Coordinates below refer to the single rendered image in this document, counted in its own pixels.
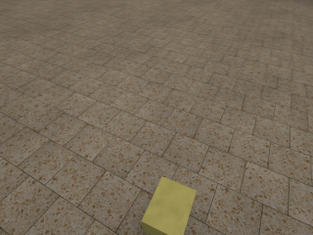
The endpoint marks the carton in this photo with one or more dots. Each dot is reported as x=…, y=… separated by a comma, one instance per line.
x=169, y=209

